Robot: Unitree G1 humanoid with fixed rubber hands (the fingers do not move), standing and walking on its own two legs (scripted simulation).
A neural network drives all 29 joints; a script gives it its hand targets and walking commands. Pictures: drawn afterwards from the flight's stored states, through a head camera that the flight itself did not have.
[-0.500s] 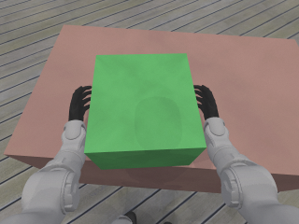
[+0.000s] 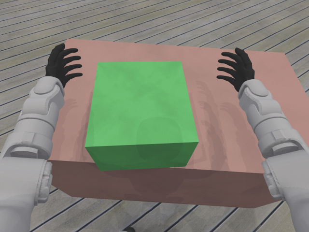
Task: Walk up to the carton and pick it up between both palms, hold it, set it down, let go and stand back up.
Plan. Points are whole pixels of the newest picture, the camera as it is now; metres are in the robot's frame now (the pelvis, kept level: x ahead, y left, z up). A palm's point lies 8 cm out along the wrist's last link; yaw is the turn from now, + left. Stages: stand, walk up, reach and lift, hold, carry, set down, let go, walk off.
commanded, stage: set down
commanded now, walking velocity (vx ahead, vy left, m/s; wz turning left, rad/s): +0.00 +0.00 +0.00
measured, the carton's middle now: (141, 114) +0.46 +0.07 -0.03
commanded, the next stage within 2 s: none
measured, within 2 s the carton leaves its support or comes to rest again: neither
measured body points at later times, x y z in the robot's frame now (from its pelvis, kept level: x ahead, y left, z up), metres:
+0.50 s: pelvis +0.00 +0.00 +0.01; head +0.06 +0.02 +0.45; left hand +0.41 +0.29 +0.08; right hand +0.44 -0.18 +0.08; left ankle +0.04 +0.12 -0.73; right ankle +0.01 -0.09 -0.73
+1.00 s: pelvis +0.02 +0.00 +0.01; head +0.05 +0.01 +0.46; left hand +0.34 +0.28 +0.05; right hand +0.37 -0.20 +0.04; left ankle +0.04 +0.12 -0.73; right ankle +0.01 -0.09 -0.73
